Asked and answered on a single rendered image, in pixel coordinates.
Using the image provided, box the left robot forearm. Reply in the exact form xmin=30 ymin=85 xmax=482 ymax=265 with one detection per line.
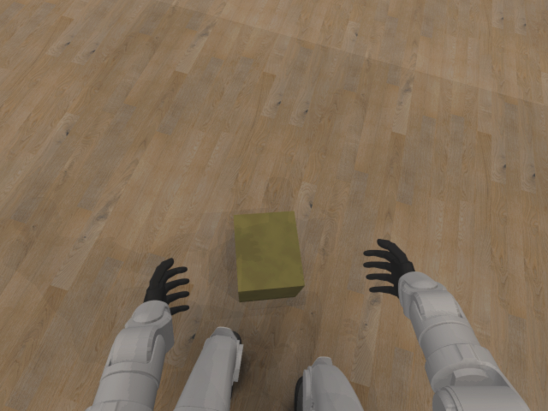
xmin=85 ymin=301 xmax=175 ymax=411

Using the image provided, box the robot left thigh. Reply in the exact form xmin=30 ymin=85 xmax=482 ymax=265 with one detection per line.
xmin=173 ymin=335 xmax=243 ymax=411

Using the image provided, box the carton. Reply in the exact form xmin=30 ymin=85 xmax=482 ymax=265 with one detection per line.
xmin=234 ymin=211 xmax=305 ymax=302

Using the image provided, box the right robot hand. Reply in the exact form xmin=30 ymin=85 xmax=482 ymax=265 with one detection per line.
xmin=363 ymin=239 xmax=415 ymax=299

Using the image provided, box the robot right upper arm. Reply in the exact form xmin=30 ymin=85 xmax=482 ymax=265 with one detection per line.
xmin=432 ymin=386 xmax=527 ymax=411

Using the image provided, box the robot left shin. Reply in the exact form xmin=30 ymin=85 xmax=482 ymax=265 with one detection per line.
xmin=203 ymin=327 xmax=237 ymax=348

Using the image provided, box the left robot hand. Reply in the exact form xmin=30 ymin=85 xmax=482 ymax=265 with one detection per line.
xmin=143 ymin=258 xmax=189 ymax=315

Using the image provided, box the right robot forearm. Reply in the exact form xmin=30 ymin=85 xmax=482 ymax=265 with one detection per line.
xmin=398 ymin=271 xmax=531 ymax=411

